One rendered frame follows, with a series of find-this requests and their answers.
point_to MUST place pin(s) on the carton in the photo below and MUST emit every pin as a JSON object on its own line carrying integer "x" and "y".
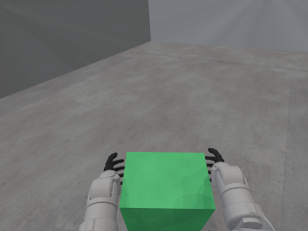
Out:
{"x": 166, "y": 191}

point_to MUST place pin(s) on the left robot hand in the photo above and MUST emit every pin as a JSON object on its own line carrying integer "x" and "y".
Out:
{"x": 110, "y": 165}

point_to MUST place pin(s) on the left robot forearm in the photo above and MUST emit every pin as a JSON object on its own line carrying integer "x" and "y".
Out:
{"x": 102, "y": 203}

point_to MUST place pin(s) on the right robot forearm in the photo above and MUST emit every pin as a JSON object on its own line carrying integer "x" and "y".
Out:
{"x": 239, "y": 205}

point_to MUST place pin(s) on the right robot hand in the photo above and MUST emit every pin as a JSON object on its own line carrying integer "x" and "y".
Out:
{"x": 216, "y": 159}

